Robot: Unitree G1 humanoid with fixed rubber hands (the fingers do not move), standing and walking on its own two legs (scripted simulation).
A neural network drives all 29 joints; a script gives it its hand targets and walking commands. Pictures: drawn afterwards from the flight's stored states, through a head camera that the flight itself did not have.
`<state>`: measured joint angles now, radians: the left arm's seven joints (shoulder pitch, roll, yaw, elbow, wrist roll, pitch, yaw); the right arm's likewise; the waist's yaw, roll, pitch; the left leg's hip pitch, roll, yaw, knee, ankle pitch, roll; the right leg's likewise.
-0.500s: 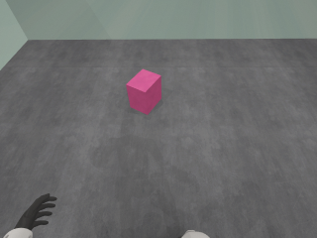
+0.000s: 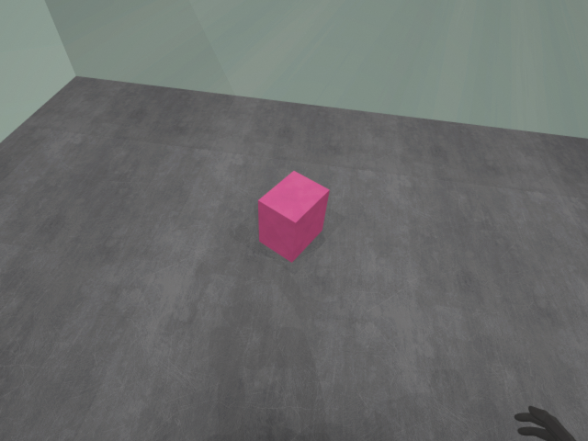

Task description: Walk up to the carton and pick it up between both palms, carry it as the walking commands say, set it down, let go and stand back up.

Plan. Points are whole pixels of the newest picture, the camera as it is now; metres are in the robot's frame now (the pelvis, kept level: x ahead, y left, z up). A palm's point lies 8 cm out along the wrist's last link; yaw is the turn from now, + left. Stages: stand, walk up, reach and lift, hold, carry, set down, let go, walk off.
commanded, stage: walk up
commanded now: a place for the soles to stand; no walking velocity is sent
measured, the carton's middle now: (292, 216) +1.07 +0.00 -0.64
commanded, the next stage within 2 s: none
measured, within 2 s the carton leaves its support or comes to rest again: neither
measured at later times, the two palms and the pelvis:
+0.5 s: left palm (73, 350) +0.26 +0.33 -0.05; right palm (515, 351) +0.29 -0.35 -0.08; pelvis +0.20 -0.02 +0.00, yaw +1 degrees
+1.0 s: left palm (137, 232) +0.49 +0.31 -0.07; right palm (491, 278) +0.44 -0.37 -0.10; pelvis +0.38 -0.03 -0.01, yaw +1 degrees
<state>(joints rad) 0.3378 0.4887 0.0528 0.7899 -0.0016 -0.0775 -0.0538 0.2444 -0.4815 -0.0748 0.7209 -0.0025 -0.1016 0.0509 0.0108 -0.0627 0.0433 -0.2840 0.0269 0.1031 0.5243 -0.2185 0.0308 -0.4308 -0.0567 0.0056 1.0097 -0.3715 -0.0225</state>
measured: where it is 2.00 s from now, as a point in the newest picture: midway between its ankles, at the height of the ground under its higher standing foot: (290, 351)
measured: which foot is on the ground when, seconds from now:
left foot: down 0.00-0.22, up 0.24-0.56, down 0.58-0.92, up 0.94-1.00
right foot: up 0.00-0.20, down 0.22-0.58, up 0.60-0.88, down 0.90-1.00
